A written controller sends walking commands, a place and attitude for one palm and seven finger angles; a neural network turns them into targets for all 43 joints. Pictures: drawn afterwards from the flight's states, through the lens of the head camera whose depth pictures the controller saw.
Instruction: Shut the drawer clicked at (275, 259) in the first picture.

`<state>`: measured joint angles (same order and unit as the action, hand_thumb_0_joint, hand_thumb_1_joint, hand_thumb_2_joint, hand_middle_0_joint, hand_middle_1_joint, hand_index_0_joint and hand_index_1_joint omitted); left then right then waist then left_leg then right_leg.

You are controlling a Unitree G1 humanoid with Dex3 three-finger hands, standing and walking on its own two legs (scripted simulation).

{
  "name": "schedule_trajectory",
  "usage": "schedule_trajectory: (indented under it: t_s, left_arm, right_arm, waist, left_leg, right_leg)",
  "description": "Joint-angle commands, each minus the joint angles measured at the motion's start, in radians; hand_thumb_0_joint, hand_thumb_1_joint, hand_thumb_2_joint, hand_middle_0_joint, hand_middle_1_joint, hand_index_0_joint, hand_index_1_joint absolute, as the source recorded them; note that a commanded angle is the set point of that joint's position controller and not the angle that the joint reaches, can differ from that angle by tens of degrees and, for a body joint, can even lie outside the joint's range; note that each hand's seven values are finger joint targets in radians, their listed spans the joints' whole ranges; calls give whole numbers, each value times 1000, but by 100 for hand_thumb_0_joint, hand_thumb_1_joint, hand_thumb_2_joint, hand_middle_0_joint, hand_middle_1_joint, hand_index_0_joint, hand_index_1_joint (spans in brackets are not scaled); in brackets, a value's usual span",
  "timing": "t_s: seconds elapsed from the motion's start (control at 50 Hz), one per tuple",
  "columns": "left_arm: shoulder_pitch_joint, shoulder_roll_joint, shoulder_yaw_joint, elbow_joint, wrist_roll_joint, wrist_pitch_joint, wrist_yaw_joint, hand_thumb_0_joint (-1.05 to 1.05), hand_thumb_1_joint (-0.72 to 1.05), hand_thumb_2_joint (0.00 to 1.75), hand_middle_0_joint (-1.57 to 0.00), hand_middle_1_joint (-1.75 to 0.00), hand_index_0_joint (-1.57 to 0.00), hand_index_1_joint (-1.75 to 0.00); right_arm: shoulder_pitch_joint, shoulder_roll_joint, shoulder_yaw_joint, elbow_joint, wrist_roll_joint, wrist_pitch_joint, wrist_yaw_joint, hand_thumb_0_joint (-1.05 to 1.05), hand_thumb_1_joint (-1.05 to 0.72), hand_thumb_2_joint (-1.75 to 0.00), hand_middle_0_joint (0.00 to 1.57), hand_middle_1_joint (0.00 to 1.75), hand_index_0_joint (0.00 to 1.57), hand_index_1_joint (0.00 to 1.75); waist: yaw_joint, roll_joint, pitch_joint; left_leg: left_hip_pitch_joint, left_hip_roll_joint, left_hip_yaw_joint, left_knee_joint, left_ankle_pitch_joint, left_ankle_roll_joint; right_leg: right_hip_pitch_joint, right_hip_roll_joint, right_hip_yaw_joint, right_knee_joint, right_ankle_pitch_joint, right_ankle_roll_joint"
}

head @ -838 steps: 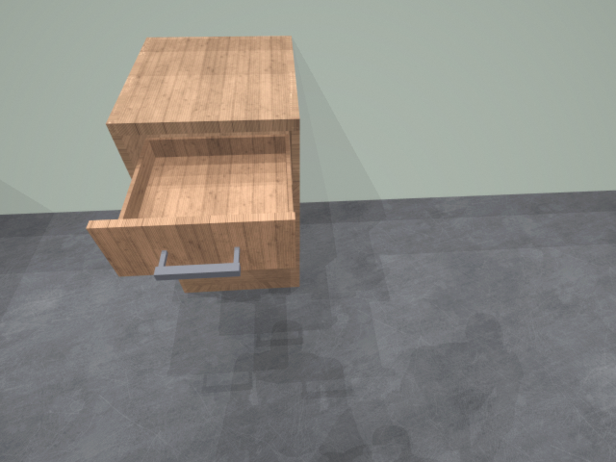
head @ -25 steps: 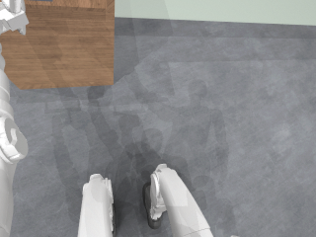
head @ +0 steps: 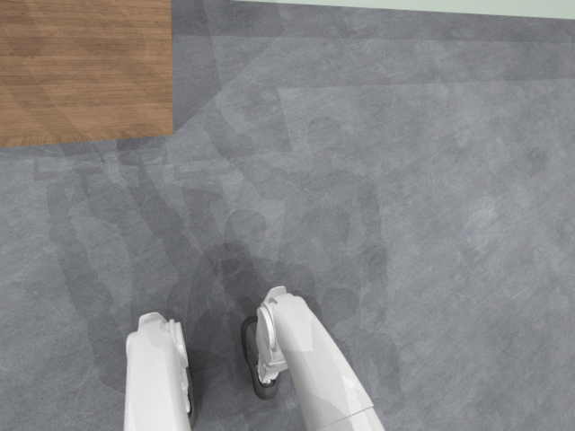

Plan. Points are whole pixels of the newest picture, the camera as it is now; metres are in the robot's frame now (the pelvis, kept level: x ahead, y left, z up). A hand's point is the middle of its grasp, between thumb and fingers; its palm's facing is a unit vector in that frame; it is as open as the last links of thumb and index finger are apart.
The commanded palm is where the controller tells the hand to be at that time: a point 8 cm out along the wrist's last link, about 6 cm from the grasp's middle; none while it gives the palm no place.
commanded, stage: pull the fist back off the drawer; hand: left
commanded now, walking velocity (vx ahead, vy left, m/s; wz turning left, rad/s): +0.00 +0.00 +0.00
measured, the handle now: out of the picture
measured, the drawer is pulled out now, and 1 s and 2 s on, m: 0.00 0.00 0.00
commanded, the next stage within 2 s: draw the hand back to the body in 0.74 s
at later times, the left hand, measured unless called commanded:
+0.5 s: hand out of the picture +0.62 +0.24 +0.06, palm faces +0.08 -1.00 -0.04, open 3.2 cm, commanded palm +0.60 +0.22 +0.06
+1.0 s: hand out of the picture +0.56 +0.23 +0.09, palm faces +0.06 -0.99 -0.10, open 3.3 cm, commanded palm +0.52 +0.25 +0.11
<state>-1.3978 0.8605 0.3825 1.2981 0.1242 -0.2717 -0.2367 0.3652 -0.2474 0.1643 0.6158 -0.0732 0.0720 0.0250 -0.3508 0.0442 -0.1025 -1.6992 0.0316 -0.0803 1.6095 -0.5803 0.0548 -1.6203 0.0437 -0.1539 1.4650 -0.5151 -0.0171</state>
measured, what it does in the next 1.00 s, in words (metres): rises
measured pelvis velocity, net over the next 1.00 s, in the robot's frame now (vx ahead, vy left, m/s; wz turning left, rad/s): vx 0.05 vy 0.00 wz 0.03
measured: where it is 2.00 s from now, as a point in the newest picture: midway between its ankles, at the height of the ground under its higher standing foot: (223, 386)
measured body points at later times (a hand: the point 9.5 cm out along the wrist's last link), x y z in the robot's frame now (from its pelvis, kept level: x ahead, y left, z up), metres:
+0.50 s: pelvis +0.00 +0.01 +0.01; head +0.24 +0.07 +0.39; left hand +0.61 +0.29 +0.07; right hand -0.03 -0.24 -0.07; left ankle +0.05 +0.09 -0.54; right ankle +0.08 -0.12 -0.54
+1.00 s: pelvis +0.05 +0.00 +0.06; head +0.25 +0.04 +0.46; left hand +0.55 +0.28 +0.09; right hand +0.09 -0.26 -0.06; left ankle +0.05 +0.09 -0.54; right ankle +0.08 -0.12 -0.54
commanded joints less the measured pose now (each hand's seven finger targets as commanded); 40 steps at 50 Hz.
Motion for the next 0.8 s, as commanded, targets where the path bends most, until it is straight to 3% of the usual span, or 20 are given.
schedule_trajectory:
  t_s: [0.0,0.06,0.14,0.2,0.22,0.28,0.34,0.4,0.54,0.58,0.62,0.66,0.7,0.72,0.78]
  left_arm:
    - [-605,203,19,-242,-30,-51,47,0,90,90,-140,-160,-140,-160]
    - [-615,168,-12,-251,-29,-44,41,0,90,90,-140,-160,-140,-160]
    - [-593,161,2,-269,-31,-34,37,0,90,90,-140,-160,-140,-160]
    - [-547,183,36,-284,-41,-22,31,0,90,90,-140,-160,-140,-160]
    - [-529,187,41,-308,-42,-25,27,0,90,90,-140,-160,-140,-160]
    - [-479,144,30,-316,-51,-13,32,0,90,90,-140,-160,-140,-160]
    - [-429,149,51,-331,-52,-16,42,0,90,90,-140,-160,-140,-160]
    - [-363,167,89,-354,-64,-24,47,0,90,90,-140,-160,-140,-160]
    - [-154,97,102,-393,-94,-69,38,0,90,90,-140,-160,-140,-160]
    - [-131,63,91,-415,-111,-77,34,0,90,90,-140,-160,-140,-160]
    - [-58,36,95,-413,-130,-85,25,0,90,90,-140,-160,-140,-160]
    - [-103,34,94,-426,-139,-98,26,0,90,90,-140,-160,-140,-160]
    - [-110,-2,76,-436,-144,-116,28,0,90,90,-140,-160,-140,-160]
    - [-134,-4,75,-463,-148,-133,30,0,90,90,-140,-160,-140,-160]
    - [-116,-11,79,-466,-153,-163,32,0,90,90,-140,-160,-140,-160]
  right_arm:
    - [253,-259,-81,9,-4,-2,-27,0,-90,-90,20,30,20,30]
    - [252,-259,-81,11,-7,-5,-28,0,-90,-90,20,30,20,30]
    - [260,-263,-87,6,-10,-4,-21,0,-90,-90,20,30,20,30]
    - [262,-261,-88,-5,-7,-1,-18,0,-90,-90,20,30,20,30]
    - [265,-260,-89,-9,-6,0,-15,0,-90,-90,20,30,20,30]
    - [252,-260,-96,-14,-2,3,-10,0,-90,-90,20,30,20,30]
    - [249,-258,-99,-19,1,3,-5,0,-90,-90,20,30,20,30]
    - [247,-250,-103,-28,4,5,-3,0,-90,-90,20,30,20,30]
    - [230,-237,-124,-41,12,9,12,0,-90,-90,20,30,20,30]
    - [227,-232,-132,-38,13,11,13,0,-90,-90,20,30,20,30]
    - [221,-227,-136,-46,18,12,16,0,-90,-90,20,30,20,30]
    - [216,-226,-143,-34,18,13,12,0,-90,-90,20,30,20,30]
    - [214,-221,-151,-27,21,12,12,0,-90,-90,20,30,20,30]
    - [213,-218,-152,-22,18,8,13,0,-90,-90,20,30,20,30]
    - [208,-216,-159,-11,15,10,14,0,-90,-90,20,30,20,30]
  waist:
    - [-78,416,-610]
    - [-84,458,-593]
    - [-69,481,-629]
    - [-47,441,-651]
    - [-32,479,-668]
    - [-25,440,-627]
    - [-4,437,-629]
    - [18,378,-652]
    - [73,338,-666]
    - [68,299,-660]
    - [88,274,-664]
    - [72,247,-648]
    - [69,238,-657]
    - [69,268,-665]
    - [75,271,-697]
  left_leg:
    - [635,30,-105,-192,248,-8]
    - [675,35,-125,-209,238,-16]
    - [747,40,-159,-220,262,-31]
    - [712,35,-138,-219,254,-22]
    - [752,38,-145,-230,279,-30]
    - [753,44,-159,-255,232,-33]
    - [759,45,-157,-269,232,-36]
    - [727,41,-126,-261,278,-26]
    - [769,43,-105,-273,393,-35]
    - [752,41,-88,-268,417,-29]
    - [739,35,-71,-270,444,-24]
    - [722,34,-64,-260,447,-20]
    - [735,31,-59,-257,463,-20]
    - [763,29,-60,-252,496,-22]
    - [805,26,-59,-243,561,-29]
  right_leg:
    - [172,20,70,-155,122,-16]
    - [130,17,58,-150,122,-18]
    - [102,17,45,-139,134,-22]
    - [164,22,52,-149,132,-21]
    - [155,20,50,-145,137,-25]
    - [141,20,47,-154,121,-23]
    - [155,19,49,-158,116,-25]
    - [228,21,57,-169,132,-22]
    - [289,23,66,-185,174,-23]
    - [325,23,71,-194,200,-19]
    - [370,24,80,-202,225,-19]
    - [377,22,84,-207,240,-13]
    - [390,22,89,-210,260,-12]
    - [378,19,91,-207,278,-13]
    - [391,17,91,-202,320,-15]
